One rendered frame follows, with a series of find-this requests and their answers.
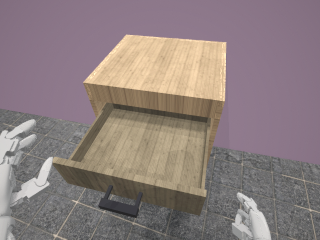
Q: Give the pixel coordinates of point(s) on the left robot forearm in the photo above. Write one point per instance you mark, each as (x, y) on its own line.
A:
(7, 224)

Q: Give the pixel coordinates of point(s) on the drawer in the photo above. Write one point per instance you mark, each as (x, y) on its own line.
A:
(159, 153)

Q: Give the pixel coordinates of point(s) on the handle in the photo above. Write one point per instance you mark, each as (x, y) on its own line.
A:
(118, 207)

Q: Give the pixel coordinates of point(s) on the cabinet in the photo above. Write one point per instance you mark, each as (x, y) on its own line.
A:
(176, 75)

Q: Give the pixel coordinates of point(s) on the left robot hand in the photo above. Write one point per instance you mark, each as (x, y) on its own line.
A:
(12, 145)

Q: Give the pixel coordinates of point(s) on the right robot hand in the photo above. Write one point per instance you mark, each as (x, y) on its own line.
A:
(255, 225)

